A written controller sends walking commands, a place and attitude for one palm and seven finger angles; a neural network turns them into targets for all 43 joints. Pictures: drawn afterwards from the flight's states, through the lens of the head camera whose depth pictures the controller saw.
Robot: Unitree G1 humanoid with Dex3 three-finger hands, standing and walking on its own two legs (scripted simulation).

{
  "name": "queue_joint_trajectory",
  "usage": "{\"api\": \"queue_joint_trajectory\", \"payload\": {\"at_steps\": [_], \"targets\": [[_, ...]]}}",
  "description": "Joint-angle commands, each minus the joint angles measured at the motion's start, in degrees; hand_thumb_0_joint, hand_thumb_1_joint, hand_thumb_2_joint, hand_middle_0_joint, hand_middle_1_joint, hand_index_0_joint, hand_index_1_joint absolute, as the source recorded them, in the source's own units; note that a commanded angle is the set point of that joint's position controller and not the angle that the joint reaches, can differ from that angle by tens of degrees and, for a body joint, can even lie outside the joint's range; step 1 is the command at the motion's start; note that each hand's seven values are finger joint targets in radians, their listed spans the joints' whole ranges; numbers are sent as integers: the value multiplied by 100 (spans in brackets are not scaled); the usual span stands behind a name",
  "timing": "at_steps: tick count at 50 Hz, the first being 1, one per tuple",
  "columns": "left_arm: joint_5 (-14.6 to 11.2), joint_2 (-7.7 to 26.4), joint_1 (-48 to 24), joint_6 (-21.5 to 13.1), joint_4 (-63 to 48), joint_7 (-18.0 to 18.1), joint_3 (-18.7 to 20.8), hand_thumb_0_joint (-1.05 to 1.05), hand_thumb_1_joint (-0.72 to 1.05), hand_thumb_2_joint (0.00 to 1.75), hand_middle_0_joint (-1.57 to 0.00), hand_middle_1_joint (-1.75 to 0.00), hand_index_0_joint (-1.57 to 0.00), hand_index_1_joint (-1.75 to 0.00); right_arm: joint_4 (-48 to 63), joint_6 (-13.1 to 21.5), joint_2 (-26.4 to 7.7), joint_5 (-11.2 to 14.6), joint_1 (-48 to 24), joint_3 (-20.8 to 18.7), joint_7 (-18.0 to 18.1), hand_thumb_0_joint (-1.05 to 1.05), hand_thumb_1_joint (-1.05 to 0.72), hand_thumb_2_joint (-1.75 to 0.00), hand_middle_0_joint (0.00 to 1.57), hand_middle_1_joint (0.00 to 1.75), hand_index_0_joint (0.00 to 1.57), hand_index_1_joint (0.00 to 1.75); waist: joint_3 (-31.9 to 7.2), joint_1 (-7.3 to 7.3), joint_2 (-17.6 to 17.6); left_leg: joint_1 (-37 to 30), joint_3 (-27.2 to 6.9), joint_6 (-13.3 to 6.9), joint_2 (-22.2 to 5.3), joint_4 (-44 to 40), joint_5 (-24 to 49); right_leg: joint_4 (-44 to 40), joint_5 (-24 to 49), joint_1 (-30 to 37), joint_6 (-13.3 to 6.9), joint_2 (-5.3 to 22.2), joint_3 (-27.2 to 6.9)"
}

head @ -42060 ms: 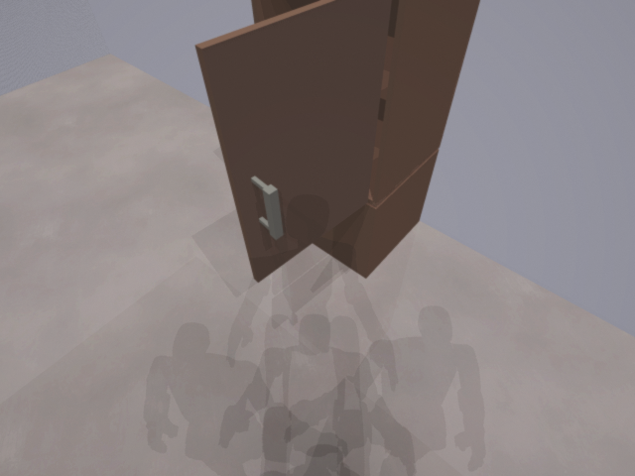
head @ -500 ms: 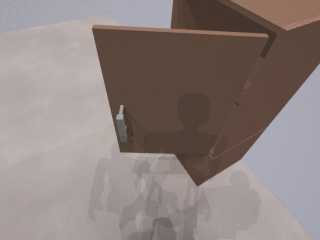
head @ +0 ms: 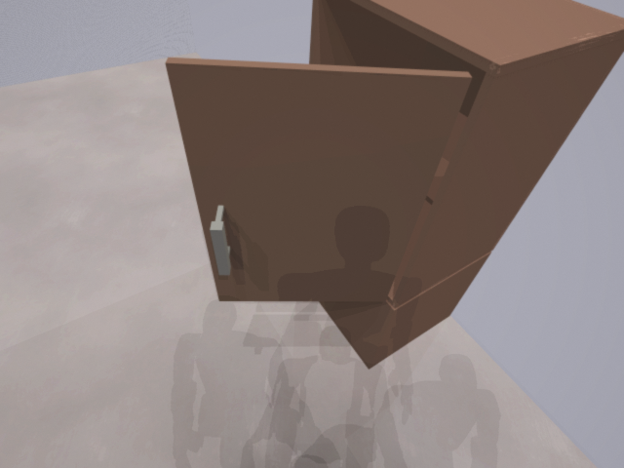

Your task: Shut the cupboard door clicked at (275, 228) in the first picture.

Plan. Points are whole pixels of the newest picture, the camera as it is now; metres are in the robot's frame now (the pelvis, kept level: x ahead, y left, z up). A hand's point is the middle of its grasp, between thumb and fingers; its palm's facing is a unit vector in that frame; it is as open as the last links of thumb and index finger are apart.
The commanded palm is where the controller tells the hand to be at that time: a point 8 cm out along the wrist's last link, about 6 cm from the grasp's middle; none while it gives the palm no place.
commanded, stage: come to a stop and stand still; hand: left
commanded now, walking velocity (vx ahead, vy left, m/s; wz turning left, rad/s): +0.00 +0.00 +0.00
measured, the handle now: (222, 241) +0.52 +0.19 -0.08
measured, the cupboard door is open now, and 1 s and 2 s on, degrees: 59 59 59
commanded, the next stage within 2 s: look again from close up in 0.06 s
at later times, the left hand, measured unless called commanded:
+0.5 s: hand out of the picture +0.02 +0.19 -0.18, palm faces +0.03 -0.97 -0.23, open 7.4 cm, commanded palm none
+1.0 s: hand (170, 369) +0.24 +0.19 +0.00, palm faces +0.22 -0.97 -0.06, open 7.1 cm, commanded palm +0.13 +0.24 -0.08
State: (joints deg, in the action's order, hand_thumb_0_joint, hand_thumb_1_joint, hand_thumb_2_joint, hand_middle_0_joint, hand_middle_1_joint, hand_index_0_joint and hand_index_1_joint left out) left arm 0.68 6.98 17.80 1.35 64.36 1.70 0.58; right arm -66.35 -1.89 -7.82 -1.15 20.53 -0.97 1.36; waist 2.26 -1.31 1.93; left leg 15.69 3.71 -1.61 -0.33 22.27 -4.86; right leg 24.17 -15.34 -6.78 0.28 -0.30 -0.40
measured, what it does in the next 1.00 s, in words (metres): stands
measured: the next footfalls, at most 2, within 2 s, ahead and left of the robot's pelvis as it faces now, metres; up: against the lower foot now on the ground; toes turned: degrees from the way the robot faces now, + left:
none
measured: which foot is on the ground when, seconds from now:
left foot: down 0.00-1.00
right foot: down 0.00-1.00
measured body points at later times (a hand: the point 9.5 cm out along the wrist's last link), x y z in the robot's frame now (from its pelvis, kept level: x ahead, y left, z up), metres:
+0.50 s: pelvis +0.02 +0.01 -0.01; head +0.02 +0.01 +0.44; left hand +0.01 +0.24 -0.16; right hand +0.05 -0.22 -0.17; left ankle +0.09 +0.10 -0.74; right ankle -0.02 -0.13 -0.74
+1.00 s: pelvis +0.02 +0.00 -0.03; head +0.02 -0.01 +0.42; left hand +0.22 +0.24 +0.00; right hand +0.17 -0.25 -0.12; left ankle +0.09 +0.10 -0.74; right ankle -0.02 -0.12 -0.74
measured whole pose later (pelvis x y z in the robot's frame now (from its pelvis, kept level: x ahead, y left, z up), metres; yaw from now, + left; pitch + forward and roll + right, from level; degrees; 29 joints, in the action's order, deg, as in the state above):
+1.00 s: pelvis +0.02 +0.00 -0.03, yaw +1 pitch +5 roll +0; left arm -10.7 10.2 21.4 -17.2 6.3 0.0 7.0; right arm -42.0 15.5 -13.0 1.2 13.6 -1.9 0.8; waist -5.7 -2.0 -0.3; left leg 32.5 2.8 -1.7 0.5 43.1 -15.3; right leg 44.9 -28.0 -22.6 0.0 1.4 2.2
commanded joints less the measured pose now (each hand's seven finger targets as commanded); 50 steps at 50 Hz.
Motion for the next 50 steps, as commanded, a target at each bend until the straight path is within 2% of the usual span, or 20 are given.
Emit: {"api": "queue_joint_trajectory", "payload": {"at_steps": [1, 7, 8, 9, 11, 13, 18, 21, 34, 38, 39, 40, 41, 42, 43, 44, 46, 47, 48, 50], "targets": [[14, 478, 522, -76, -68, 42, 101, 0, 90, 90, -20, -30, -20, -30, 251, 150, -566, 24, 135, -96, 73, 0, -90, -90, 20, 30, 20, 30, 361, 107, -316, -254, -894, 65, -492, -727, -1766, -681, -858, -937, -241, 404, -515], [23, 377, 650, -95, -18, 63, 76, 0, 90, 90, -20, -30, -20, -30, 224, 167, -505, 50, 158, -93, 92, 0, -90, -90, 20, 30, 20, 30, 398, 104, -214, -309, -929, 28, -544, -698, -1567, -667, -619, -954, -239, 383, -497], [159, 544, 890, -337, -33, 230, -51, 0, 90, 90, -20, -30, -20, -30, 661, 286, -673, 29, -565, -39, -24, 0, -90, -90, 20, 30, 20, 30, 618, 322, -592, 71, -498, 227, -395, 578, -768, -751, 229, -1025, -323, 619, -553], [84, 880, 538, -363, -323, 194, 16, 0, 90, 90, -20, -30, -20, -30, 806, 239, -409, 39, -220, -34, -95, 0, -90, -90, 20, 30, 20, 30, 317, -83, -328, -63, -490, 189, -259, 741, -1421, -934, -1425, -1466, -414, 829, -817], [54, 832, 316, -354, -452, 153, 27, 0, 90, 90, -20, -30, -20, -30, 715, 186, -433, -7, 144, -69, -107, 0, -90, -90, 20, 30, 20, 30, 221, -236, -377, -62, -543, 88, -260, 870, -1496, -644, -1852, -1679, -509, 661, -709], [63, 678, 436, -387, -486, 146, 24, 0, 90, 90, -20, -30, -20, -30, 806, 276, -443, -9, 255, -45, -97, 0, -90, -90, 20, 30, 20, 30, -133, -167, -471, -186, -761, -1, -379, 585, -1113, -150, -1008, -1348, -463, 480, -459], [82, 529, 787, -284, -454, 133, 18, 0, 90, 90, -20, -30, -20, -30, 961, 293, -721, 7, -199, -77, -55, 0, -90, -90, 20, 30, 20, 30, 410, 148, -386, 573, -1264, -208, -606, -276, -2100, 306, -902, -1078, -356, 182, -187], [71, 633, 743, -305, -501, 120, 12, 0, 90, 90, -20, -30, -20, -30, 979, 310, -817, 28, -303, -82, -62, 0, -90, -90, 20, 30, 20, 30, 386, 169, 24, 407, -1156, -199, -569, -286, -1896, 135, -777, -1088, -346, 280, -316], [50, 1203, 285, -343, -666, 85, 67, 0, 90, 90, -20, -30, -20, -30, 892, 438, -1103, 54, -731, -64, -41, 0, -90, -90, 20, 30, 20, 30, -246, 160, -165, -516, -664, -167, -546, 257, 186, -58, 693, -665, -259, 538, -510], [54, 1298, 162, -327, -665, 70, 63, 0, 90, 90, -20, -30, -20, -30, 851, 428, -1172, 58, -876, -67, -36, 0, -90, -90, 20, 30, 20, 30, -213, 150, -181, -572, -654, -154, -558, 265, 287, -110, 824, -628, -238, 551, -511], [113, 902, 415, -330, -595, 277, -20, 0, 90, 90, -20, -30, -20, -30, 1178, 371, -1088, 93, -938, -34, -44, 0, -90, -90, 20, 30, 20, 30, 233, 138, -462, -420, -508, 8, -667, 1008, 381, -376, 995, -1009, -171, 655, -697], [-648, 4482, -4372, -1851, -10140, 436, 2672, 0, 90, 90, -20, -30, -20, -30, 2664, 1399, -2092, 286, -361, -343, 373, 0, -90, -90, 20, 30, 20, 30, -1851, -644, -767, -2480, -819, -4, -325, 1197, 1044, 1059, 1730, -1336, -196, 150, 321], [-768, 1505, -51, -1457, -8137, 386, 386, 0, 90, 90, -22, -32, -22, -32, 2718, 1934, -1364, 515, -755, 82, 531, 0, -90, -90, 20, 30, 20, 30, -2907, 25, -2740, -3127, -995, 155, -531, 1032, 2017, 2089, 499, -1770, -131, -48, 575], [-1009, 1487, 240, -1162, -8017, 594, 693, 0, 90, 90, -24, -34, -24, -34, 2517, 2057, -1308, 421, -836, 33, 501, 0, -90, -90, 20, 30, 20, 30, -2851, 232, -1962, -2557, -1103, 495, -565, 625, 2498, 1980, -47, -1476, -177, -83, 533], [-927, -201, 1380, -559, -6406, 452, -330, 0, 90, 90, -25, -36, -25, -36, 2382, 2040, -1008, 391, -748, 1, 265, 0, -90, -90, 20, 30, 20, 30, -1680, -133, -1403, -1684, -1063, 342, -539, 257, 1669, 1732, -383, -2230, -90, -45, 503], [-989, 349, -24, -803, -7403, 428, 14, 0, 90, 90, -27, -38, -27, -38, 2835, 2061, -1328, 361, -733, -243, 126, 0, -90, -90, 20, 30, 20, 30, -936, -185, -965, -683, -1059, 273, -454, 478, 278, 1480, -329, -2218, -132, 22, 469], [-1027, 345, 1061, -1338, -5988, 157, 420, 0, 90, 90, -31, -42, -31, -42, 3052, 2098, -1265, 299, -1126, -301, 73, 0, -90, -90, 20, 30, 20, 30, 287, -29, 60, 1002, -852, 240, -106, 1107, -1502, 1116, -695, -2796, -168, -1, 667], [-1091, 282, 1969, -1679, -5183, -80, 610, 0, 90, 90, -33, -44, -33, -44, 3153, 2066, -1187, 344, -1182, -353, 1, 0, -90, -90, 20, 30, 20, 30, 531, 144, 544, 1384, -750, 247, -6, 1432, -1437, 1077, -872, -3013, -197, -7, 661], [-1264, 223, 2234, -2175, -5154, -416, 684, 0, 90, 90, -35, -46, -35, -46, 3285, 2047, -1155, 271, -1281, -346, -80, 0, -90, -90, 20, 30, 20, 30, 230, 289, 1032, 1675, -689, 249, 10, 1876, -1166, 1418, -773, -3295, -188, -8, 651], [-1489, 535, 2349, -3140, -5187, -1240, 1223, 0, 90, 90, -38, -50, -38, -50, 3444, 1961, -1277, 131, -1415, -447, -167, 0, -90, -90, 20, 30, 20, 30, -704, 487, 1288, 2047, -570, 265, 44, 2721, -243, 2483, 809, -3402, -173, -39, 652]]}}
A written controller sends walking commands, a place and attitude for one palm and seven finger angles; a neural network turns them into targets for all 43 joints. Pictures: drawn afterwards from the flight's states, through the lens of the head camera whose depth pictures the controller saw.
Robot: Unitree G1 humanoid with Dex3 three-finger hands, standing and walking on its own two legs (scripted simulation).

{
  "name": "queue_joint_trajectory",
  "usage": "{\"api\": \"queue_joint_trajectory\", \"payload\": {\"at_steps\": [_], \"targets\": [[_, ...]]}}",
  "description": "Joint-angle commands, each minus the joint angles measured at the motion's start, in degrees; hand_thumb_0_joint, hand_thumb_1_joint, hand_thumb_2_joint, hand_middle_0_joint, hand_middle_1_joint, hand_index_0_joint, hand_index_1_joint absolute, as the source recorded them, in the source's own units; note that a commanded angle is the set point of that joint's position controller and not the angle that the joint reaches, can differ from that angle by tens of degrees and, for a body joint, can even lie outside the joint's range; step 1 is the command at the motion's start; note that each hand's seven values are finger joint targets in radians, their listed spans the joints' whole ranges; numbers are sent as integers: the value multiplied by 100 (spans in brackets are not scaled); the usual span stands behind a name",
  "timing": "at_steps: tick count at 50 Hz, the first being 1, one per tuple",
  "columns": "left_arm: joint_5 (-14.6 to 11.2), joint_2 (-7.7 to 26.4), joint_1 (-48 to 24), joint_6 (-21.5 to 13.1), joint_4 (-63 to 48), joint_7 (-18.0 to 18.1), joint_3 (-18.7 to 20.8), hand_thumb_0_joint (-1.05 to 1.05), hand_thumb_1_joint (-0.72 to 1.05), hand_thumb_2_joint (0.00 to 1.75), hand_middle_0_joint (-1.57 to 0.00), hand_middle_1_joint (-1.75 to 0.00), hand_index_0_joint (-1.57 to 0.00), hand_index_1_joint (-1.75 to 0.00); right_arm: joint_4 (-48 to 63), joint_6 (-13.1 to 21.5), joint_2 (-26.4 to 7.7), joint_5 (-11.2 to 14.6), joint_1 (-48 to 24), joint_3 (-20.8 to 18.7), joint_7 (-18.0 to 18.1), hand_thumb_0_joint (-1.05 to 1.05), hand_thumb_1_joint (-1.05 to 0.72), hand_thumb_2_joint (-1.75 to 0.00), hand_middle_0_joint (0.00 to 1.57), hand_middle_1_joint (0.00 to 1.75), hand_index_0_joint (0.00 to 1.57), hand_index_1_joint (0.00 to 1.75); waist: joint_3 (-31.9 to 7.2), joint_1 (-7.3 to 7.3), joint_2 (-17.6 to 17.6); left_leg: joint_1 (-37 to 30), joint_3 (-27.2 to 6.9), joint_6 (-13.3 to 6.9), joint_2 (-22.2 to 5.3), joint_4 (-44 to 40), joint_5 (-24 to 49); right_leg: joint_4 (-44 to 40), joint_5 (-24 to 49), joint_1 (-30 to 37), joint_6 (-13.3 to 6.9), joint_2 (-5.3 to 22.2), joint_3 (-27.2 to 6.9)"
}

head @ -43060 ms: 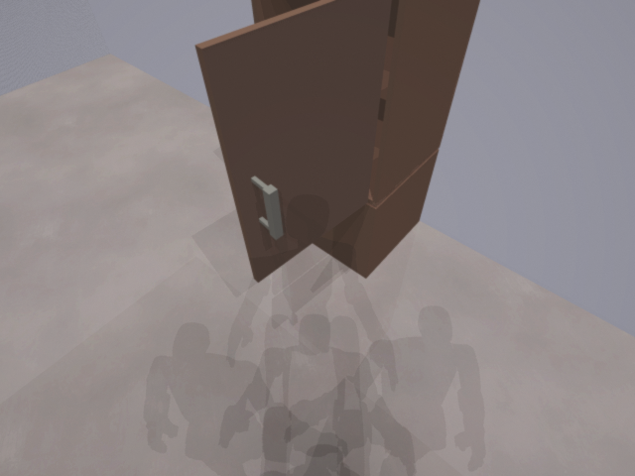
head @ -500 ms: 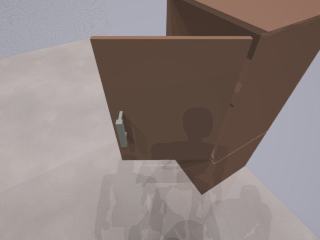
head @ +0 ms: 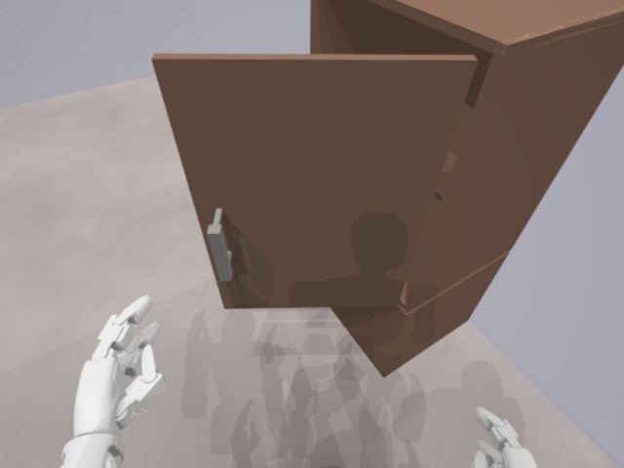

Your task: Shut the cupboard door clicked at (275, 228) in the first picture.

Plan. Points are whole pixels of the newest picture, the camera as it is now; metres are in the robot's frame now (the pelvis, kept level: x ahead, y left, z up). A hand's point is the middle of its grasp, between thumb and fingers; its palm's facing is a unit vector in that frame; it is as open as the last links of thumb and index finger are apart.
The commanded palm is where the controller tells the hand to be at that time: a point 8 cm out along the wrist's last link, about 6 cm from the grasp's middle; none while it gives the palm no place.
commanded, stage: raise the hand and make a fist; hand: left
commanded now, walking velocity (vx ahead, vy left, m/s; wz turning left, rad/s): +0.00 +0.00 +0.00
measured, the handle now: (222, 245) +0.51 +0.18 -0.05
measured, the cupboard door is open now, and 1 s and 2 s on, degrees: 59 59 59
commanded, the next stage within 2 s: bring the fist close to the handle in 1.70 s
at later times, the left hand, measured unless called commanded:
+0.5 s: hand (192, 433) +0.19 +0.16 -0.05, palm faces -0.07 -1.00 +0.02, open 4.7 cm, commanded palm +0.15 +0.23 -0.04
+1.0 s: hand (149, 428) +0.19 +0.21 -0.03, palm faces +0.10 -0.99 -0.04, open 3.1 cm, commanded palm +0.16 +0.25 -0.04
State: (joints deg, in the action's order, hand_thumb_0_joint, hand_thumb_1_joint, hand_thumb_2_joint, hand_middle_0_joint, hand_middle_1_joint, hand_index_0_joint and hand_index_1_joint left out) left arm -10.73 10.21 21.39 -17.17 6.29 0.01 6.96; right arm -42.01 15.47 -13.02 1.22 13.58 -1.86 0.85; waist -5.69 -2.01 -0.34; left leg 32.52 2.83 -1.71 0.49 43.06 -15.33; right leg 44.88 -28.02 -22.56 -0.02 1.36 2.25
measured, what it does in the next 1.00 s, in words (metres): lowers itself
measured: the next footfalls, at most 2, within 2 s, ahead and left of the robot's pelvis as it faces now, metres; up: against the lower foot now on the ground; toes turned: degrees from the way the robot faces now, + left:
none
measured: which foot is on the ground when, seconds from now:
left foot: down 0.00-1.00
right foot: down 0.00-1.00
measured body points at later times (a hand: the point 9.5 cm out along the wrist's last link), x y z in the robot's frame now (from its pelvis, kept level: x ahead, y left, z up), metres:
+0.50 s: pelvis -0.04 -0.02 -0.09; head +0.01 -0.02 +0.35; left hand +0.19 +0.22 -0.05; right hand +0.14 -0.24 -0.18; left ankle +0.07 +0.10 -0.71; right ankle -0.04 -0.12 -0.71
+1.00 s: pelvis -0.03 +0.02 -0.09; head +0.04 +0.04 +0.36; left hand +0.18 +0.26 -0.02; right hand +0.18 -0.20 -0.15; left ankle +0.07 +0.10 -0.71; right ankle -0.04 -0.12 -0.71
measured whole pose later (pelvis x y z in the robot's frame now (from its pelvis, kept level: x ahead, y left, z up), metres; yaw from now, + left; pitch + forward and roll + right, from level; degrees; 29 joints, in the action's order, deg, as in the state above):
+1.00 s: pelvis -0.03 +0.02 -0.09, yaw -1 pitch +17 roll -5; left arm -14.1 12.8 24.8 -24.8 -6.1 -7.5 7.6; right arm -29.3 9.9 -11.1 0.1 9.6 -0.1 2.0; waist -9.6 1.5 -2.5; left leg 66.2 -0.7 -2.9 -2.5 73.1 -24.3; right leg 72.0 -36.0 -53.1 0.2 -1.4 5.1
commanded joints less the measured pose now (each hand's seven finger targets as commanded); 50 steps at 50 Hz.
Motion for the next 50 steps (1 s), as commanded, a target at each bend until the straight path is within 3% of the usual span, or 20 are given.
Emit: {"api": "queue_joint_trajectory", "payload": {"at_steps": [1, 2, 6, 7, 10, 13, 16, 18, 20, 22, 23, 27, 28, 31, 33, 35, 38, 42, 45, 50], "targets": [[-412, 382, 1967, -1702, 737, -1499, 789, 0, 90, 90, -40, -52, -40, -52, 1079, 217, -761, -95, -779, -441, -123, 0, -90, -90, 20, 30, 20, 30, -388, 651, 1788, 672, -414, 314, -14, 1024, 827, 876, 2346, -1955, -89, -191, 260], [-449, 535, 1960, -1918, 902, -1806, 925, 0, 90, 90, -42, -54, -42, -54, 1189, 202, -723, -49, -799, -464, -148, 0, -90, -90, 20, 30, 20, 30, -594, 741, 1334, 867, -374, 306, 19, 1226, 793, 1150, 2473, -2026, -101, -148, 77], [-908, 986, 592, -1856, -119, -2195, 1261, 0, 90, 90, -49, -62, -49, -62, 1888, 152, -763, 2, -965, -408, -42, 0, -90, -90, 20, 30, 20, 30, -1246, 740, -356, 1360, -174, 183, 88, 1846, -539, 1182, -40, -2736, -169, -115, -500], [-923, 1307, -79, -1942, -758, -2099, 1383, 0, 90, 90, -51, -64, -51, -64, 1915, 182, -784, -11, -912, -399, 9, 0, -90, -90, 20, 30, 20, 30, -1419, 648, -498, 1515, -262, 135, 14, 2036, -759, 1177, -471, -2944, -166, -140, -674], [-948, 1304, -1068, -2536, -2619, -1829, 1030, 0, 90, 90, -57, -70, -57, -70, 1932, 359, -672, -40, -741, -301, 146, 0, -90, -90, 20, 30, 20, 30, -2058, 331, -1034, 1297, -406, 5, -125, 2495, -956, 1133, -940, -3288, -133, -160, -996], [-831, 1098, -1034, -2684, -3035, -1812, 428, 0, 90, 90, -62, -76, -62, -76, 1649, 482, -742, -42, -591, -238, 343, 0, -90, -90, 20, 30, 20, 30, -1728, 12, -741, 1471, -518, -88, -242, 2689, -1182, 1185, -1142, -3708, -174, -283, -936], [-801, 1056, -786, -2044, -2291, -2030, 111, 0, 90, 90, -68, -82, -68, -82, 1599, 459, -809, 50, -492, -152, 493, 0, -90, -90, 20, 30, 20, 30, -1008, -178, -412, 2034, -570, -115, -242, 2713, -1541, 905, -1645, -3745, -74, -296, -947], [-795, 1105, -446, -1248, -1356, -2144, 275, 0, 90, 90, -71, -86, -71, -86, 1621, 324, -799, 137, -466, -128, 568, 0, -90, -90, 20, 30, 20, 30, -778, -81, 13, 2416, -569, -94, -217, 2679, -1566, 664, -1972, -3632, 18, -228, -1071], [-863, 1204, -52, -371, -878, -2156, 610, 0, 90, 90, -75, -90, -75, -90, 1813, 147, -781, 209, -531, -135, 586, 0, -90, -90, 20, 30, 20, 30, -940, 202, 405, 2465, -543, -76, -179, 2491, -1457, 454, -2016, -3148, 60, -124, -1130], [-936, 1375, 358, 238, -851, -1931, 1089, 0, 90, 90, -79, -94, -79, -94, 2005, -1, -684, 221, -687, -151, 557, 0, -90, -90, 20, 30, 20, 30, -1276, 564, 375, 2239, -528, -48, -115, 2291, -1182, 417, -1664, -2597, 88, -84, -1101], [-1015, 1250, 358, 319, -1140, -1762, 1167, 0, 90, 90, -81, -96, -81, -96, 2093, -51, -608, 206, -674, -123, 519, 0, -90, -90, 20, 30, 20, 30, -1424, 604, 351, 2112, -528, -25, -122, 2221, -989, 476, -1176, -2429, 153, -6, -1077], [-835, 1225, 319, -447, -1863, -920, 1491, 0, 90, 90, -88, -104, -88, -104, 1907, -94, -402, 43, -566, -183, 398, 0, -90, -90, 20, 30, 20, 30, -1720, 678, 105, 1702, -597, 38, -219, 2108, -116, 1223, 919, -2328, 111, -150, -546], [-729, 1057, 360, -755, -1947, -851, 1237, 0, 90, 90, -90, -106, -90, -106, 1863, -65, -396, 2, -498, -193, 349, 0, -90, -90, 20, 30, 20, 30, -1663, 599, 4, 1567, -605, 40, -230, 2095, 86, 1425, 1284, -2502, 51, -195, -378], [-488, 746, 177, -1592, -1843, -925, 558, 0, 90, 90, -95, -112, -95, -112, 1662, -1, -518, -95, -357, -217, 225, 0, -90, -90, 20, 30, 20, 30, -1522, 279, -229, 1358, -683, 27, -251, 2192, 175, 1827, 1142, -3293, -59, -312, -28], [-444, 558, 168, -1814, -1672, -1137, 178, 0, 90, 90, -99, -116, -99, -116, 1645, 45, -647, -108, -305, -245, 213, 0, -90, -90, 20, 30, 20, 30, -1485, 143, -295, 1341, -749, 12, -270, 2216, -17, 1874, 649, -3621, -123, -347, 57], [-514, 535, 262, -1794, -1530, -1353, 54, 0, 90, 90, -102, -120, -102, -120, 1715, 69, -757, -71, -276, -267, 238, 0, -90, -90, 20, 30, 20, 30, -1544, 111, -225, 1359, -816, 13, -284, 2134, -422, 1803, 170, -3767, -141, -360, 57], [-616, 797, 290, -1510, -1743, -1448, 281, 0, 90, 90, -108, -126, -108, -126, 1841, 56, -852, -10, -284, -279, 279, 0, -90, -90, 20, 30, 20, 30, -1899, 256, -417, 1130, -934, 34, -284, 1899, -741, 1802, 2, -3694, -168, -369, 111], [-573, 1212, 332, -1289, -2576, -1041, 828, 0, 90, 90, -115, -134, -115, -134, 1953, -84, -793, -29, -338, -300, 285, 0, -90, -90, 20, 30, 20, 30, -2509, 508, -733, 490, -1145, 122, -345, 1631, -476, 1967, 240, -3519, -215, -422, 243], [-478, 849, 367, -1248, -2757, -753, 519, 0, 90, 90, -121, -140, -121, -140, 2005, -197, -710, -57, -373, -236, 217, 0, -90, -90, 20, 30, 20, 30, -2209, 424, -943, 256, -1258, 197, -405, 1493, -529, 1963, 203, -3694, -213, -423, 328], [-226, 444, 280, -909, -1803, -798, -57, 0, 90, 90, -130, -150, -130, -150, 2062, -370, -760, -50, -328, -134, 192, 0, -90, -90, 20, 30, 20, 30, -1198, 59, -278, 1043, -1314, 125, -377, 1365, -1664, 1726, -286, -3861, -158, -453, 374]]}}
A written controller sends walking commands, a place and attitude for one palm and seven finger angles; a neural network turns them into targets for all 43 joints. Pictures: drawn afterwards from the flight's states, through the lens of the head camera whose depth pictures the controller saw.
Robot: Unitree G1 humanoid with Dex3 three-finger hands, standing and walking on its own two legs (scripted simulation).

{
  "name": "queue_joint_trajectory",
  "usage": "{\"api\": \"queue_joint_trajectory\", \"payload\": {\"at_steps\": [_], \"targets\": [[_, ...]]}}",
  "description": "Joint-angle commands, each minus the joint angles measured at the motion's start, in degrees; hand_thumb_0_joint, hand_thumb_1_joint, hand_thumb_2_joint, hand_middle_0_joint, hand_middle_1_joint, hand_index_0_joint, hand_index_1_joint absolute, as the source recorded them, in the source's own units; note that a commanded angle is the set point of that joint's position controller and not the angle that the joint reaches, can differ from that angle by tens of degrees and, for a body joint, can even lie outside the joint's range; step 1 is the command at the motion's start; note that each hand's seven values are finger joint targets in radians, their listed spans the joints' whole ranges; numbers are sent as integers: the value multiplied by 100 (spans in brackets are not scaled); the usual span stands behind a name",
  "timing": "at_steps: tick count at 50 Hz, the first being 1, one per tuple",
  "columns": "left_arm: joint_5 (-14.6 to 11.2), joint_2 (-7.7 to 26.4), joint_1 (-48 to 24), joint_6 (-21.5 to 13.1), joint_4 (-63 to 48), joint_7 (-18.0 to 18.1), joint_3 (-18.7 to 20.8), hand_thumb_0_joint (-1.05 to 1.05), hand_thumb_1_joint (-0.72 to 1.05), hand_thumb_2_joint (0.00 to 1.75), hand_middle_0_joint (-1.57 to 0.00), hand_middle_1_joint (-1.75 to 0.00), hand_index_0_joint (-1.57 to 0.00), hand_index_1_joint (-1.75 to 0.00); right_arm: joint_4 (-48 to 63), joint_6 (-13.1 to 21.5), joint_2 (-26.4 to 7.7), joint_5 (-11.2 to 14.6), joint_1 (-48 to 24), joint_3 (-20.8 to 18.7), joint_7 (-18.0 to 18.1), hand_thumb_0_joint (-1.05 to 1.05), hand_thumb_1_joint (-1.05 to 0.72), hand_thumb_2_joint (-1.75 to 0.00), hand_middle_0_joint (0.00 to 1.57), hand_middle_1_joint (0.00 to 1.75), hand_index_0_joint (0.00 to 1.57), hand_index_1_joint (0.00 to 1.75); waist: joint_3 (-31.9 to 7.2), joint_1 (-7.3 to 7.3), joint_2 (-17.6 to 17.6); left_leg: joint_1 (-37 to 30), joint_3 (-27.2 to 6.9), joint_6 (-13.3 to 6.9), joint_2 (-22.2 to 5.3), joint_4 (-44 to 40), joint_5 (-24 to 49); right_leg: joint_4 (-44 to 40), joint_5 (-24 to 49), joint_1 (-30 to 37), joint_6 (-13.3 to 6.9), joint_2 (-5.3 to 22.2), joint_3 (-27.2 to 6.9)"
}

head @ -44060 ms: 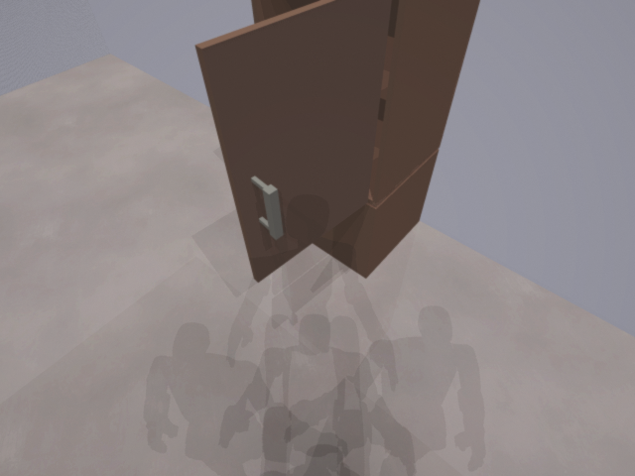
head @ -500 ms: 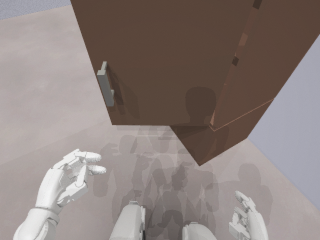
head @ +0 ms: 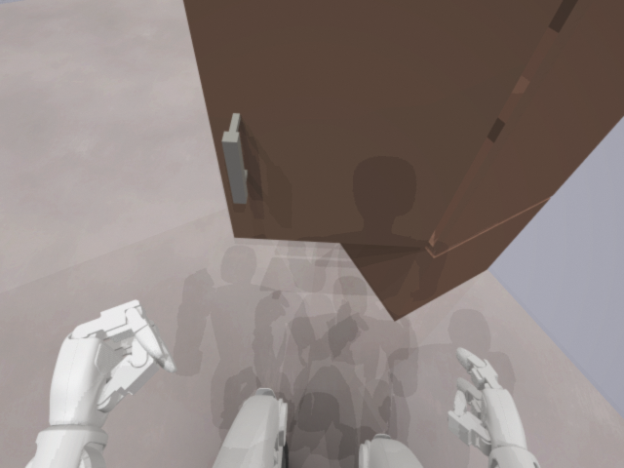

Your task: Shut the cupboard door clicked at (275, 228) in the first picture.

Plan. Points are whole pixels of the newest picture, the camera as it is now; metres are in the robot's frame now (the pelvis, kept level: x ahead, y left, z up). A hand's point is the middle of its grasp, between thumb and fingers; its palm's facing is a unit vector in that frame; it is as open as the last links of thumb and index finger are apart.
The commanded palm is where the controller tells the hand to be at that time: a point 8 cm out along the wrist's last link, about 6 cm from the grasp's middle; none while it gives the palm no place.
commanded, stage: raise the hand and make a fist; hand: left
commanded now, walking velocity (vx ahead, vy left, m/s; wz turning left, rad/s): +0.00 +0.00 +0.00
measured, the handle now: (238, 160) +0.54 +0.18 +0.04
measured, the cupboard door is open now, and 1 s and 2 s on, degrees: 59 59 59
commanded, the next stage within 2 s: bring the fist close to the handle in 0.70 s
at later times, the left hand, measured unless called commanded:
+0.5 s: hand (183, 374) +0.21 +0.17 +0.03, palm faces +0.04 -1.00 -0.03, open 3.1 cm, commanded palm +0.19 +0.22 +0.05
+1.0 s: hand (192, 334) +0.25 +0.17 +0.05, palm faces +0.09 -1.00 -0.04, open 3.1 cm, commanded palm +0.24 +0.21 +0.04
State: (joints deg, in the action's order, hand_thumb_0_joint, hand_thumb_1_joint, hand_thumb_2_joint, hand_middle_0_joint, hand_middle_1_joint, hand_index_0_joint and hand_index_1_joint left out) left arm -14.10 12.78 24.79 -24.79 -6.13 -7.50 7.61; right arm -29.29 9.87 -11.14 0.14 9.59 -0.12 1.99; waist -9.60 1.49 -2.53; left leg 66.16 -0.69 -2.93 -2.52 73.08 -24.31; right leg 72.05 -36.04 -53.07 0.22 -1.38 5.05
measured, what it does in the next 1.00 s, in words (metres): stands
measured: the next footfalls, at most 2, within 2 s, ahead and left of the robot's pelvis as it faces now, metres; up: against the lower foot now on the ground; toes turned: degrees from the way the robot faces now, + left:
none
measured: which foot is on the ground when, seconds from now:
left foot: down 0.00-1.00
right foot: down 0.00-1.00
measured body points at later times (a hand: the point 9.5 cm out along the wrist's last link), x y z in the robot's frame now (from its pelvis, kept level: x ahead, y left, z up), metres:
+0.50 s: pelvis +0.00 -0.02 +0.00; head +0.06 +0.00 +0.44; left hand +0.21 +0.22 +0.04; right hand +0.17 -0.25 -0.08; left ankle +0.10 +0.09 -0.62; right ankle -0.01 -0.13 -0.62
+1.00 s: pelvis +0.01 -0.02 -0.01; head +0.08 -0.01 +0.43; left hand +0.24 +0.22 +0.05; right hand +0.20 -0.25 -0.09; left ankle +0.10 +0.09 -0.62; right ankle -0.01 -0.13 -0.62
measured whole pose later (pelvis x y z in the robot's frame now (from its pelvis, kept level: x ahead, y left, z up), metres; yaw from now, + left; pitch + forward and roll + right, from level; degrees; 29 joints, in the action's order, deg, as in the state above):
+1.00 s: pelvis +0.01 -0.02 -0.01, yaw +0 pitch +18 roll -4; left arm -14.3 12.8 15.7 -27.0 2.9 -8.9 7.4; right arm -30.8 9.1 -13.4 -0.2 11.8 0.6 2.5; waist -10.5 0.9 -3.0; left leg 68.3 -2.2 -0.9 -3.0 75.4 -25.5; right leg 75.2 -38.3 -55.3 -1.9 -2.2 6.3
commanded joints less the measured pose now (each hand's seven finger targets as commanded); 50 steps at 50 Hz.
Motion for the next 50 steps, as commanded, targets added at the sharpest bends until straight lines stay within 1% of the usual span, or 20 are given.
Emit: {"api": "queue_joint_trajectory", "payload": {"at_steps": [1, 4, 6, 7, 9, 10, 12, 13, 17, 20, 24, 27, 28, 30, 34, 38, 40, 42, 46, 50], "targets": [[154, 206, -168, -90, -464, -114, -190, 0, 90, 90, -130, -150, -130, -150, 829, 171, -976, 71, 76, -282, 92, 0, -90, -90, 20, 30, 20, 30, -692, -318, -72, -2214, -964, 229, -55, -1666, -986, -1037, 408, -826, -181, -173, 75], [105, 458, -511, -33, -405, -294, -41, 0, 90, 90, -130, -150, -130, -150, 887, 181, -1017, 87, 103, -229, 134, 0, -90, -90, 20, 30, 20, 30, -789, -279, -75, -2116, -892, 202, 12, -1628, -1103, -1127, 296, -691, -207, -162, 6], [60, 674, -644, -143, -695, -311, 177, 0, 90, 90, -130, -150, -130, -150, 935, 208, -1018, 57, 92, -223, 156, 0, -90, -90, 20, 30, 20, 30, -1066, -186, -240, -2255, -854, 215, 16, -1580, -1012, -1093, 309, -649, -226, -159, -36], [34, 877, -744, -234, -935, -251, 370, 0, 90, 90, -130, -150, -130, -150, 916, 218, -1012, 36, 112, -217, 163, 0, -90, -90, 20, 30, 20, 30, -1215, -113, -500, -2371, -875, 229, 20, -1571, -910, -1039, 379, -624, -254, -177, -56], [-46, 877, -705, -428, -1239, -158, 474, 0, 90, 90, -130, -150, -130, -150, 932, 272, -949, 2, 75, -203, 129, 0, -90, -90, 20, 30, 20, 30, -1528, -27, -722, -2673, -877, 259, 14, -1551, -624, -976, 517, -603, -276, -155, -43], [-64, 813, -605, -497, -1268, -117, 437, 0, 90, 90, -130, -150, -130, -150, 919, 282, -923, -6, 60, -192, 113, 0, -90, -90, 20, 30, 20, 30, -1504, -23, -777, -2710, -864, 264, 9, -1539, -539, -977, 562, -606, -284, -165, -40], [-63, 829, -432, -530, -1129, -31, 487, 0, 90, 90, -130, -150, -130, -150, 852, 280, -917, -14, 54, -197, 89, 0, -90, -90, 20, 30, 20, 30, -1380, -25, -745, -2556, -856, 250, 11, -1532, -596, -1007, 521, -586, -290, -191, -52], [-48, 654, -361, -494, -987, -37, 325, 0, 90, 90, -130, -150, -130, -150, 861, 272, -906, -11, 32, -188, 76, 0, -90, -90, 20, 30, 20, 30, -1250, -100, -648, -2429, -794, 228, 23, -1494, -628, -1052, 504, -598, -264, -173, -47], [-20, 472, -152, -172, -332, -195, 69, 0, 90, 90, -130, -150, -130, -150, 837, 231, -952, 55, 76, -206, 78, 0, -90, -90, 20, 30, 20, 30, -869, -186, -185, -1865, -659, 166, 63, -1419, -845, -1269, 241, -463, -227, -175, -159], [-72, 607, -296, -84, -436, -297, 129, 0, 90, 90, -130, -150, -130, -150, 871, 247, -979, 93, 92, -234, 123, 0, -90, -90, 20, 30, 20, 30, -1012, -179, -4, -1772, -483, 134, 92, -1238, -534, -1397, 184, -298, -191, -131, -306], [-138, 850, -507, -375, -872, -140, 459, 0, 90, 90, -130, -150, -130, -150, 837, 304, -922, 56, 76, -247, 156, 0, -90, -90, 20, 30, 20, 30, -1280, -85, -127, -1890, -408, 132, 90, -1083, -156, -1306, 354, -225, -217, -125, -360], [-142, 884, -538, -647, -922, 18, 573, 0, 90, 90, -130, -150, -130, -150, 743, 330, -884, 13, 93, -254, 143, 0, -90, -90, 20, 30, 20, 30, -1326, -58, -216, -1834, -375, 124, 97, -926, 91, -1198, 566, -230, -238, -144, -384], [-127, 741, -459, -688, -792, 22, 468, 0, 90, 90, -130, -150, -130, -150, 722, 333, -866, 14, 70, -253, 125, 0, -90, -90, 20, 30, 20, 30, -1279, -83, -173, -1836, -359, 135, 94, -914, 111, -1177, 582, -276, -227, -128, -370], [-77, 590, -350, -636, -516, -25, 290, 0, 90, 90, -130, -150, -130, -150, 707, 306, -877, 23, 81, -254, 98, 0, -90, -90, 20, 30, 20, 30, -1085, -140, -118, -1719, -333, 135, 86, -900, -10, -1242, 462, -369, -201, -115, -412], [-65, 506, -238, -320, -340, -268, 63, 0, 90, 90, -130, -150, -130, -150, 766, 248, -925, 100, 118, -278, 102, 0, -90, -90, 20, 30, 20, 30, -1117, -173, 27, -1728, -300, 100, 89, -932, 45, -1391, 514, -220, -155, -87, -508], [-112, 731, -452, -232, -637, -286, 305, 0, 90, 90, -130, -150, -130, -150, 811, 202, -907, 98, 109, -272, 162, 0, -90, -90, 20, 30, 20, 30, -1246, -129, 26, -1833, -273, 83, 96, -923, 218, -1383, 734, -78, -149, -97, -507], [-150, 760, -560, -354, -760, -193, 433, 0, 90, 90, -130, -150, -130, -150, 803, 200, -867, 67, 101, -261, 169, 0, -90, -90, 20, 30, 20, 30, -1291, -106, 27, -1857, -281, 97, 93, -879, 319, -1304, 867, -70, -157, -104, -479], [-137, 846, -985, -528, -799, -78, 537, 0, 90, 90, -130, -150, -130, -150, 705, 206, -878, 13, 156, -246, 184, 0, -90, -90, 20, 30, 20, 30, -1318, -173, -34, -1811, -299, 82, 89, -738, 421, -1178, 1029, -182, -170, -130, -448], [-51, 501, -1423, -684, -326, -120, 147, 0, 90, 90, -130, -150, -130, -150, 597, 235, -927, -15, 169, -232, 126, 0, -90, -90, 20, 30, 20, 30, -1238, -317, -124, -1774, -335, 102, 78, -647, 246, -1064, 855, -578, -182, -123, -366], [21, 456, -1833, -347, 11, -300, -128, 0, 90, 90, -130, -150, -130, -150, 619, 200, -1020, 34, 241, -230, 129, 0, -90, -90, 20, 30, 20, 30, -1413, -327, -98, -1906, -366, 83, 70, -773, 207, -1160, 851, -500, -177, -113, -395]]}}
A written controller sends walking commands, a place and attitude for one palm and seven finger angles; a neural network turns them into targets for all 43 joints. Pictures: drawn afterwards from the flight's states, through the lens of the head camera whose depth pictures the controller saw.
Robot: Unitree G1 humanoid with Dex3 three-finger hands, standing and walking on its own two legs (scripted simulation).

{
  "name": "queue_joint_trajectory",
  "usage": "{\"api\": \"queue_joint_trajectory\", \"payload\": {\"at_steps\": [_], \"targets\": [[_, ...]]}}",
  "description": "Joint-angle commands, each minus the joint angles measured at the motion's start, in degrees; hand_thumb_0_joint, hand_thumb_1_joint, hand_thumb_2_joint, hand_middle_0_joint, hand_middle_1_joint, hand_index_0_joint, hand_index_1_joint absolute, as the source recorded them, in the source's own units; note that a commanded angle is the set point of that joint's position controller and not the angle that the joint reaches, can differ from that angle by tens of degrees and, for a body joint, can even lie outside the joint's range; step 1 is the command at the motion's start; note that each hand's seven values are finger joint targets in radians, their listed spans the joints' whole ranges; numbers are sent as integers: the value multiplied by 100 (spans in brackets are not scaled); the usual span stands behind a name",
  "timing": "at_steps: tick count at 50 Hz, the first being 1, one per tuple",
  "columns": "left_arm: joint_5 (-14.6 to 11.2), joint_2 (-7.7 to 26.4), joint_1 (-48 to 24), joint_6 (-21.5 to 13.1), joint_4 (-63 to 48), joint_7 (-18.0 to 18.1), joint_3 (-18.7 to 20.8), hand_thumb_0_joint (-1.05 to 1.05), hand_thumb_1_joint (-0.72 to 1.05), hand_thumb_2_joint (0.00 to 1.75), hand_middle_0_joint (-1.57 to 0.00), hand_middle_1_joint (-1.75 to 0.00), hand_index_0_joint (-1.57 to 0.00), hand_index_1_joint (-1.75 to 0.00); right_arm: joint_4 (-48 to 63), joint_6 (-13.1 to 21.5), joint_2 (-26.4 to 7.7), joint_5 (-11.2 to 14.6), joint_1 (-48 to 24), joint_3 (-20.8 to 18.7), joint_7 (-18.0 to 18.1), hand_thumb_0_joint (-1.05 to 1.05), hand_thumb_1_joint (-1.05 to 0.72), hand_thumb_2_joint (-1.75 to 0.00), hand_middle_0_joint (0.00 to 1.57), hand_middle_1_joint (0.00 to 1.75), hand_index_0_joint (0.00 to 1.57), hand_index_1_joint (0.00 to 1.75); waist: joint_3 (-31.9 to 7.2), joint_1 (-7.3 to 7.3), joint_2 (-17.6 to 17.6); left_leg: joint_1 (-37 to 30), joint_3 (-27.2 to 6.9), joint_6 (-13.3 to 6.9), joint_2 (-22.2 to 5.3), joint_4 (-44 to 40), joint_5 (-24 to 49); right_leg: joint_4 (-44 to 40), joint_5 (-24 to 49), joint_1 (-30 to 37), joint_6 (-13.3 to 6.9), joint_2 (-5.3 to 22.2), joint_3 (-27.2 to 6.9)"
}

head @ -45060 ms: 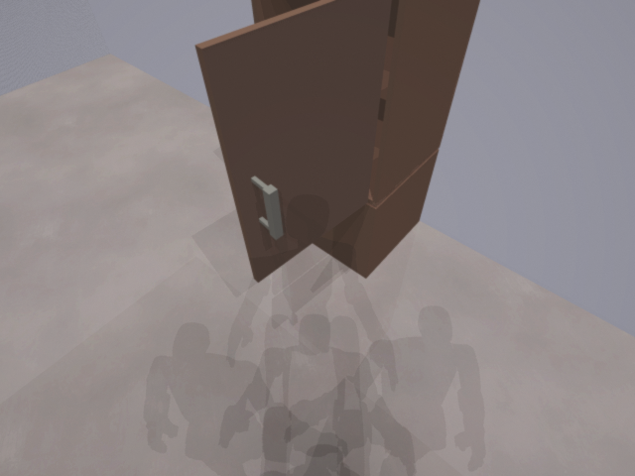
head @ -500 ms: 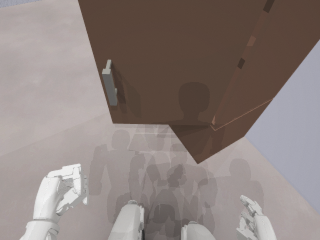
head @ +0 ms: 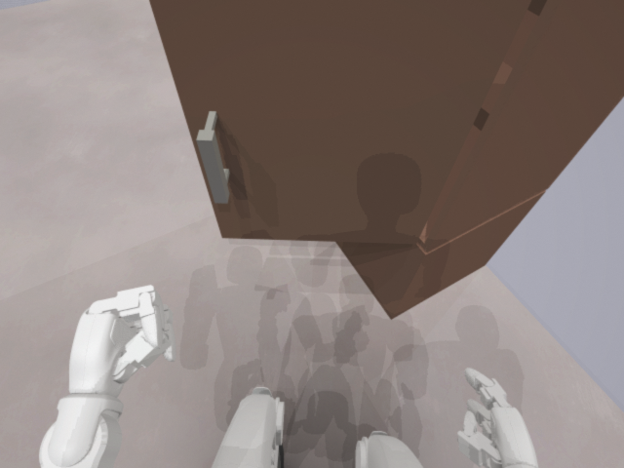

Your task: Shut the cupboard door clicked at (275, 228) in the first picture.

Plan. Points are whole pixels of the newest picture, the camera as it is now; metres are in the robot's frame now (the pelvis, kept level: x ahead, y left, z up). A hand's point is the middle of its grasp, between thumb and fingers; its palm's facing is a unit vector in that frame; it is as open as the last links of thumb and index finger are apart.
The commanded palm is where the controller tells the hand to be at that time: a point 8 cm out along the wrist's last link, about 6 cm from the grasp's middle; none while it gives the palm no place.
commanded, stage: bring the fist close to the handle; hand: left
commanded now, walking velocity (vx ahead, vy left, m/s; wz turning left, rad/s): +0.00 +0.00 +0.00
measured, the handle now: (217, 159) +0.53 +0.20 +0.05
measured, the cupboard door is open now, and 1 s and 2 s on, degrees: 59 59 51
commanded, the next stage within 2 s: push the door shut along its arc in 1.20 s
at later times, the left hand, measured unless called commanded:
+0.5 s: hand (210, 264) +0.35 +0.17 +0.04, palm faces +0.03 -1.00 -0.01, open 3.1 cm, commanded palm +0.34 +0.22 +0.05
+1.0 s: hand (232, 205) +0.44 +0.16 +0.05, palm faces +0.08 -1.00 -0.04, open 3.1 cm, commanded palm +0.41 +0.20 +0.05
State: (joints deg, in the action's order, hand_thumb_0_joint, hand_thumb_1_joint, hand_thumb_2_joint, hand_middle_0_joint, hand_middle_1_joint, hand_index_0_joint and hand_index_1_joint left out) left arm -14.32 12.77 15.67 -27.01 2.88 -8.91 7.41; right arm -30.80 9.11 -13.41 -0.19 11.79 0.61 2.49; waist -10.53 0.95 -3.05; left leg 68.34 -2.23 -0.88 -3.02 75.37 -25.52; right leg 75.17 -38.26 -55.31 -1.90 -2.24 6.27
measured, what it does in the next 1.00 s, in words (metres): stands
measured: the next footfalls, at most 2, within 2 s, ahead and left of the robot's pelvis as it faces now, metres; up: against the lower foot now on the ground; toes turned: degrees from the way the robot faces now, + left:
none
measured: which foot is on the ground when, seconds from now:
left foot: down 0.00-1.00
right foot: down 0.00-1.00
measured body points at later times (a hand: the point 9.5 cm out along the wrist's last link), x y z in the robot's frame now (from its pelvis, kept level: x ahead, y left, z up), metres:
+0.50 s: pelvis +0.00 +0.01 +0.01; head +0.09 +0.02 +0.45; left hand +0.34 +0.22 +0.05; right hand +0.14 -0.24 -0.09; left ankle +0.09 +0.11 -0.61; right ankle -0.01 -0.11 -0.61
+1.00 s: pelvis +0.00 +0.00 +0.01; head +0.11 +0.01 +0.44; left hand +0.43 +0.21 +0.05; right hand +0.05 -0.26 -0.12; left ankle +0.09 +0.11 -0.61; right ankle -0.01 -0.11 -0.61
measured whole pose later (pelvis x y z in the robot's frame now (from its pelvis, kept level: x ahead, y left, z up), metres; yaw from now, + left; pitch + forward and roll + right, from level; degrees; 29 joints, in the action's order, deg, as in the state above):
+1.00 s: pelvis +0.00 +0.00 +0.01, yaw -3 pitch +23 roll -3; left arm -6.1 14.9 -30.4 -29.7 49.5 -1.8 15.4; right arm -37.7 -0.6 -13.8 -1.9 18.5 -1.0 -1.0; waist -10.8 -5.2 -2.8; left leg 70.5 1.4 -1.4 -4.2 71.9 -24.2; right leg 73.4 -36.1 -60.1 -1.2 -2.8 2.5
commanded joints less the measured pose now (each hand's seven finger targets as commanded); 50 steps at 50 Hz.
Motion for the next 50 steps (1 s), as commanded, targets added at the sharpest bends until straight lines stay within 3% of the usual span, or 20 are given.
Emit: {"api": "queue_joint_trajectory", "payload": {"at_steps": [1, 4, 7, 10, 12, 15, 19, 23, 26, 27, 31, 33, 34, 36, 40, 42, 43, 44, 47, 50], "targets": [[72, 551, -1010, -34, -911, -163, -54, 0, 90, 90, -130, -150, -130, -150, 771, 260, -811, 85, 42, -321, 83, 0, -90, -90, 20, 30, 20, 30, -1444, -238, -125, -2269, -212, -114, 108, -1042, 417, -1474, 1165, -248, 30, -25, -506], [94, 713, -1389, 191, -1010, -30, 136, 0, 90, 90, -130, -150, -130, -150, 762, 189, -808, 86, 46, -318, 76, 0, -90, -90, 20, 30, 20, 30, -1785, -176, -170, -2585, -231, -101, 108, -1142, 673, -1452, 1438, -118, 34, -27, -440], [132, 880, -1747, 201, -871, 311, 475, 0, 90, 90, -130, -150, -130, -150, 686, 122, -785, 41, 83, -312, 68, 0, -90, -90, 20, 30, 20, 30, -1832, -113, -146, -2649, -250, -83, 100, -1169, 856, -1411, 1592, -44, 15, -51, -395], [187, 638, -2014, 85, -473, 523, 381, 0, 90, 90, -130, -150, -130, -150, 603, 49, -740, 11, 51, -301, 3, 0, -90, -90, 20, 30, 20, 30, -1733, -160, -117, -2623, -201, -53, 106, -1182, 869, -1411, 1620, -96, 32, -28, -376], [251, 691, -2032, 50, -49, 557, 446, 0, 90, 90, -130, -150, -130, -150, 545, -4, -771, 0, 124, -314, -26, 0, -90, -90, 20, 30, 20, 30, -1686, -153, -32, -2533, -191, -53, 102, -1188, 898, -1421, 1660, -39, 20, -44, -385], [372, 360, -2550, 36, 368, 438, -56, 0, 90, 90, -130, -150, -130, -150, 508, -76, -807, 16, 157, -313, -73, 0, -90, -90, 20, 30, 20, 30, -1471, -340, 2, -2567, -180, -54, 92, -1241, 688, -1518, 1496, -254, 47, -16, -383], [395, 449, -3539, -30, 739, 346, -66, 0, 90, 90, -130, -150, -130, -150, 380, -123, -883, 30, 236, -342, -22, 0, -90, -90, 20, 30, 20, 30, -1529, -454, -10, -2676, -226, -49, 74, -1252, 511, -1575, 1338, -425, 48, -4, -410], [363, 838, -4258, -262, 924, 524, 434, 0, 90, 90, -130, -150, -130, -150, 229, -146, -908, -9, 266, -359, -1, 0, -90, -90, 20, 30, 20, 30, -1988, -369, -172, -2900, -246, -22, 77, -1204, 700, -1477, 1453, -419, 26, -3, -423], [458, 817, -4734, -407, 1363, 677, 464, 0, 90, 90, -130, -150, -130, -150, 114, -181, -872, -45, 314, -352, -44, 0, -90, -90, 20, 30, 20, 30, -1987, -396, -268, -2936, -257, 1, 78, -1208, 637, -1440, 1384, -559, 27, -15, -411], [503, 1008, -4828, -421, 1503, 730, 626, 0, 90, 90, -130, -150, -130, -150, 102, -196, -911, -54, 390, -366, -46, 0, -90, -90, 20, 30, 20, 30, -2041, -400, -217, -2891, -275, -8, 68, -1198, 619, -1413, 1377, -553, 25, -38, -412], [659, 799, -5467, -315, 2485, 716, 365, 0, 90, 90, -130, -150, -130, -150, -9, -316, -926, -57, 495, -350, -96, 0, -90, -90, 20, 30, 20, 30, -1811, -558, -193, -2766, -256, -2, 69, -1228, 419, -1496, 1264, -729, 43, -30, -430], [683, 736, -5780, -260, 2816, 664, 303, 0, 90, 90, -130, -150, -130, -150, -37, -350, -955, -42, 568, -373, -106, 0, -90, -90, 20, 30, 20, 30, -1883, -606, -263, -2843, -269, 4, 58, -1234, 421, -1509, 1267, -815, 41, -25, -425], [656, 722, -6079, -247, 2947, 658, 327, 0, 90, 90, -130, -150, -130, -150, -90, -373, -967, -47, 633, -385, -106, 0, -90, -90, 20, 30, 20, 30, -1942, -682, -107, -2859, -294, -11, 55, -1202, 430, -1516, 1287, -830, 53, -26, -409], [640, 745, -6353, -285, 3157, 645, 395, 0, 90, 90, -130, -150, -130, -150, -117, -407, -974, -54, 716, -407, -116, 0, -90, -90, 20, 30, 20, 30, -2070, -679, -86, -2876, -289, -15, 64, -1157, 527, -1515, 1346, -794, 52, -34, -426], [701, 1239, -7033, -538, 3577, 736, 885, 0, 90, 90, -130, -150, -130, -150, -258, -498, -981, -120, 868, -419, -119, 0, -90, -90, 20, 30, 20, 30, -2321, -698, 33, -2753, -282, -37, 56, -986, 847, -1363, 1607, -734, 67, -41, -456], [765, 1407, -6695, -656, 3614, 776, 1101, 0, 90, 90, -130, -150, -130, -150, -190, -547, -988, -158, 922, -439, -170, 0, -90, -90, 20, 30, 20, 30, -2560, -516, -225, -2851, -240, -30, 77, -983, 1068, -1282, 1748, -656, 40, -63, -459], [807, 1318, -6624, -705, 3565, 770, 1025, 0, 90, 90, -130, -150, -130, -150, -190, -581, -960, -165, 902, -440, -206, 0, -90, -90, 20, 30, 20, 30, -2705, -473, -363, -3001, -223, -11, 67, -1002, 1224, -1256, 1882, -642, 39, -45, -464], [808, 1329, -6361, -714, 3609, 768, 1090, 0, 90, 90, -130, -150, -130, -150, -164, -634, -948, -169, 941, -449, -243, 0, -90, -90, 20, 30, 20, 30, -2769, -393, -310, -3034, -196, -6, 70, -1008, 1362, -1248, 2030, -526, 34, -61, -464], [808, 1242, -5915, -656, 3671, 721, 1038, 0, 90, 90, -130, -150, -130, -150, -67, -763, -954, -146, 1007, -467, -296, 0, -90, -90, 20, 30, 20, 30, -2636, -417, -72, -2929, -140, -31, 79, -1076, 1452, -1309, 2232, -334, 54, -100, -465], [759, 1076, -6098, -595, 3557, 668, 864, 0, 90, 90, -130, -150, -130, -150, -73, -869, -943, -99, 1001, -477, -298, 0, -90, -90, 20, 30, 20, 30, -2293, -554, 99, -2739, -64, -57, 89, -1119, 1256, -1461, 2229, -256, 105, -76, -514]]}}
